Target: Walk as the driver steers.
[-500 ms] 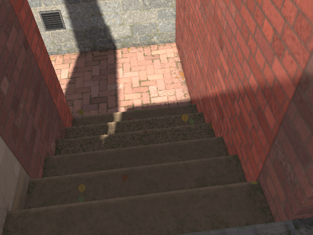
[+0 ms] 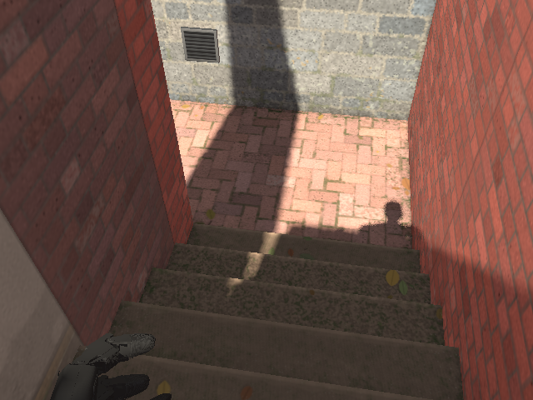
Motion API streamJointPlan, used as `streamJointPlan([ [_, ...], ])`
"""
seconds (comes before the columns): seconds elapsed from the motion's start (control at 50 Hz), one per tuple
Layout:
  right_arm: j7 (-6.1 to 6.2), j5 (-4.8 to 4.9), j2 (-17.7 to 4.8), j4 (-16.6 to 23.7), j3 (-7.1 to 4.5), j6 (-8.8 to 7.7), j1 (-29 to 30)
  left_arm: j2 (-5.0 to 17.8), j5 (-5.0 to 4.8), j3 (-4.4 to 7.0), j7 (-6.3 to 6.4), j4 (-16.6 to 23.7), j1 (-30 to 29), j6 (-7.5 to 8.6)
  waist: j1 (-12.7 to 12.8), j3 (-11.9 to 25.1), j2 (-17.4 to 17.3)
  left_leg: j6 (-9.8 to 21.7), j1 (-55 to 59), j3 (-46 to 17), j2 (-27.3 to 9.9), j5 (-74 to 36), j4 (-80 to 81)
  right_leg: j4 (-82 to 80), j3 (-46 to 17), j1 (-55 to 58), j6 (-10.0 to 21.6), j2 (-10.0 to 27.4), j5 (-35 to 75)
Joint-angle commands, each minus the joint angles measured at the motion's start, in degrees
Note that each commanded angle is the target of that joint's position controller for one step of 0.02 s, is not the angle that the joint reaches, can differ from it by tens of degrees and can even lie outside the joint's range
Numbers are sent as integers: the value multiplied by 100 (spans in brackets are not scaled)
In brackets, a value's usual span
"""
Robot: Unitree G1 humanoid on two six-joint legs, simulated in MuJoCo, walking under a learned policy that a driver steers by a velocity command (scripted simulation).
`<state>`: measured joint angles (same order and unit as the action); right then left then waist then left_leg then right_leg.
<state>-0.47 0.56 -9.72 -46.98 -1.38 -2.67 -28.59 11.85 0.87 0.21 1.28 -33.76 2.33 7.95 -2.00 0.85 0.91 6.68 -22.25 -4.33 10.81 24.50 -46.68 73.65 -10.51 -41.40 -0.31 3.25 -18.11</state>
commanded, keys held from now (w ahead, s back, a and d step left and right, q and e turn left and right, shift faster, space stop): w+q+shift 0.26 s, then w+shift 0.60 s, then w+e+shift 0.14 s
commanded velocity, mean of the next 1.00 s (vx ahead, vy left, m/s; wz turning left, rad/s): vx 0.94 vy -0.07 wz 0.42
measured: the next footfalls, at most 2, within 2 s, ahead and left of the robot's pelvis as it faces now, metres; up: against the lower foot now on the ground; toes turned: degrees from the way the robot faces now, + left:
right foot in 0.24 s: +0.27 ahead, -0.23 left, -0.18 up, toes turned +21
left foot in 0.82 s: +0.65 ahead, +0.20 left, -0.36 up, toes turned +27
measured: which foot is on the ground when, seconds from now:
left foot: down 0.00-0.24, up 0.26-0.80, down 0.82-1.00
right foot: up 0.00-0.22, down 0.24-0.80, up 0.82-1.00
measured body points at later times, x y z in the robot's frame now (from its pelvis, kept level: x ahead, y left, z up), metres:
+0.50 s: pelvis +0.32 -0.11 -0.20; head +0.31 -0.12 +0.25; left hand +0.09 +0.04 -0.33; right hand +0.57 -0.21 -0.28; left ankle +0.39 +0.11 -0.77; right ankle +0.24 -0.24 -0.88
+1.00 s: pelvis +0.66 +0.07 -0.34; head +0.68 +0.11 +0.11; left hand +0.63 +0.37 -0.47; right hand +0.78 -0.17 -0.46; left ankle +0.61 +0.18 -1.06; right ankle +0.76 -0.10 -0.94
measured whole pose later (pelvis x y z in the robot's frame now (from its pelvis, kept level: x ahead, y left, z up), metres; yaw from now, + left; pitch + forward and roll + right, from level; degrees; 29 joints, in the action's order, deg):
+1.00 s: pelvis +0.66 +0.07 -0.34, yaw +24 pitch +0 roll +2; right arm 4.3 -1.6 -12.8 -50.1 -0.2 -3.4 -23.5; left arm 19.1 -0.2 4.1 -2.7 -40.5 13.6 -1.8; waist 1.5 -3.9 5.4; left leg 1.0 -20.1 3.1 0.7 20.6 -40.3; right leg 80.2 -15.8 -40.4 -2.6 -2.6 -11.7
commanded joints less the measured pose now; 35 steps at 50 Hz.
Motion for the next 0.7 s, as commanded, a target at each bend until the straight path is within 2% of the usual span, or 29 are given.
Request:
streamJointPlan([
  [0.02, 308, 1, -1165, 1194, -273, -99, 1546, 471, 103, 173, -108, -183, 1830, -99, 928, 595, 37, 1225, -2023, -1882, -1086, -3347, 1041, -520, 803, 2548, -139, -264, 2066],
  [0.04, 383, 187, -889, 1052, -241, -131, 957, 809, 47, 346, -132, 43, 1173, -31, 500, 424, -150, 1138, -808, -2204, -962, -2632, 347, -1007, 87, 985, 27, -110, 3100],
  [0.06, 396, 274, -726, 1012, -198, -155, 638, 769, 36, 324, -142, 327, 457, -5, 177, 206, -236, 1153, 261, -2423, -1087, -2360, 50, -1612, -60, -244, 86, -85, 2725],
  [0.08, 479, 402, -577, 944, -164, -44, 489, 701, 165, 248, -168, 597, -197, -55, -93, -147, -111, 885, 97, -2115, -722, -999, -73, -3323, -39, -158, 94, -79, 3303],
  [0.1, 527, 326, -618, 833, -189, 114, 354, 400, 202, 172, -243, 729, -625, -96, -419, 61, -134, 646, -54, -1668, -372, -452, -96, -4443, 305, 867, 20, -382, 3768],
  [0.12, 601, 187, -747, 793, -245, 216, 334, 325, 102, 200, -324, 895, -737, -131, -518, 222, -614, 597, -407, -1812, -356, -189, -75, -4476, 381, 1723, -99, -521, 4424],
  [0.16, 664, 8, -945, 934, -279, 346, 956, 566, -88, 403, -383, 888, 72, -258, 43, 386, -1228, 541, -763, -2079, -361, -275, -525, -3923, 259, 2860, -130, -451, 4671],
  [0.18, 682, 36, -886, 1071, -256, 368, 1297, 756, -210, 544, -359, 617, 938, -282, 534, 451, -1260, 387, -892, -2139, -318, -400, -1114, -4004, 198, 3525, -132, -275, 4423],
  [0.2, 615, 147, -745, 1241, -190, 360, 1765, 877, -293, 659, -341, 202, 2035, -238, 1200, 409, -954, 138, -850, -1874, -155, -586, -2212, -4713, 344, 4292, -154, 45, 4577],
  [0.22, 475, 130, -519, 1416, -70, 261, 2108, 1074, -270, 773, -306, -224, 3149, -214, 1775, 466, -719, -138, -998, -1509, -41, -900, -3596, -5118, 635, 5219, -305, 399, 5201],
  [0.24, 356, 71, -133, 1391, -1, 186, 2002, 1045, -244, 803, -270, -641, 4028, -212, 2034, 385, 208, -397, -2181, -1454, 395, 1498, -5694, -5008, 106, 6288, -299, 843, 4664],
  [0.26, 238, 62, 530, 1619, 163, 84, 1264, 1095, 183, 620, -335, -691, 3945, -107, 1235, 327, 2307, -259, -4045, -1570, 345, 2903, -8037, -2867, -40, 6860, -538, 1029, 6950],
  [0.28, 269, 403, 439, 1549, 118, -56, 104, 1456, 228, 660, -376, -678, 3469, -113, 418, 633, 3668, -290, -4764, -1344, -33, 2587, -9160, -2895, -1159, 6726, -189, 1594, 7666],
  [0.3, 252, 472, 128, 1230, 39, -87, 6, 1021, 152, 583, -384, -922, 3383, -225, 256, 334, 2787, -365, -4987, -884, -352, 1991, -9081, -3439, -1204, 6057, 66, 1577, 6846],
  [0.32, 227, 459, -96, 1147, -25, -118, 385, 680, 20, 533, -435, -1001, 3193, -298, 207, 127, 1050, -267, -4943, -641, -627, 987, -8795, -3839, -1235, 5263, 380, 1559, 5406],
  [0.34, 255, 502, -253, 1434, -44, -103, 1002, 752, -159, 494, -426, -1095, 2870, -313, 47, -310, 58, -123, -4840, -461, -1087, -69, -8179, -4681, -2092, 3954, 756, 1675, 2715],
  [0.36, 296, 467, -120, 1443, 55, -95, 1199, 791, -272, 443, -387, -1345, 2790, -216, -38, -924, -118, -95, -4943, -771, -1297, -161, -7799, -4257, -1973, 3199, 919, 1769, 3430],
  [0.38, 284, 526, 4, 1621, 129, -82, 1528, 842, -215, 419, -275, -1567, 2571, -168, -181, -1202, 230, -60, -5205, -1319, -1518, -404, -7264, -4218, -2524, 2611, 856, 1918, 2037],
  [0.4, 307, 522, -381, 1637, 28, -45, 1796, 587, -88, 304, -256, -1545, 2301, -113, -229, -1337, -230, -39, -5109, -1359, -1549, -1037, -6337, -4235, -1948, 2223, 601, 1340, 808],
  [0.44, 287, 156, -620, 1717, -1, -63, 2145, 860, 59, 269, -41, -1329, 1657, -109, -289, -1430, -137, -249, -3627, -1000, -1425, -2350, -3522, -4696, -886, 903, 675, 680, 752],
  [0.48, 169, 59, -470, 1840, 24, -87, 2324, 948, -58, 266, -2, -1595, 2258, -105, 10, -791, 180, -392, -2569, -408, -1448, -3179, -2452, -4880, -755, 1392, 948, 650, 1871],
  [0.5, 107, 244, -320, 1701, 15, -98, 1877, 1109, 36, 338, -48, -1932, 2716, -118, -9, -564, 552, -336, -2917, -549, -1615, -3219, -3013, -4551, -1079, 2142, 1160, 1015, 2321],
  [0.52, 64, 269, -489, 1735, -4, -94, 2030, 1049, -12, 322, -47, -1996, 2862, -161, 103, -793, 301, -192, -3710, -374, -1601, -3056, -2632, -4232, -759, 2997, 1077, 874, 2832],
  [0.54, 58, 274, -533, 1803, -38, -128, 2578, 620, -60, 260, 36, -2228, 3445, -193, 504, -1156, 230, -63, -5133, -946, -1679, -3378, -2078, -3665, -942, 4297, 955, 890, 2374],
  [0.58, -81, 189, -211, 2046, 109, -203, 3495, 384, -40, 203, 117, -2458, 4393, -233, 1134, -1282, 409, -33, -6815, -746, -1653, -2816, -1655, -3321, -1011, 6057, 693, 1026, 2938],
  [0.6, -170, 310, -339, 2092, 63, -268, 3834, 264, -18, 182, 127, -2508, 4696, -274, 1267, -1346, 278, 17, -6733, -583, -1679, -3254, -1010, -3145, -841, 5945, 618, 871, 1957],
  [0.64, -410, 119, -262, 2093, 84, -301, 3886, 86, -40, 39, 152, -2341, 4082, -348, 1102, -1161, 128, -9, -3812, 303, -1704, -5183, 273, -3632, -188, 3762, 621, 444, 1206],
  [0.66, -501, 160, -191, 1967, 62, -255, 3698, 74, -57, 16, 85, -2256, 3721, -315, 1006, -970, 8, -61, -2020, 463, -1553, -5919, 385, -3856, 103, 2585, 653, 347, 753],
  [0.7, -461, 285, -335, 1949, 22, -108, 3479, 512, -82, 126, 74, -2157, 3111, -298, 875, -1290, 336, -155, -856, 468, -1501, -5320, 761, -3863, 352, 2131, 783, 263, 852],
])
Keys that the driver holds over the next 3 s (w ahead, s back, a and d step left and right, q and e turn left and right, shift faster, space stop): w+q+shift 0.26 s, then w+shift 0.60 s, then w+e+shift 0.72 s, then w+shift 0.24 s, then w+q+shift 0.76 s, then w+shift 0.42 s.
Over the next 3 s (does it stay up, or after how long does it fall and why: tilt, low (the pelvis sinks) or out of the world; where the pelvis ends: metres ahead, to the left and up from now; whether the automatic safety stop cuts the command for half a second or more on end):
stays up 2.35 0.12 -1.23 its command is cut before an obstacle after 0.9 s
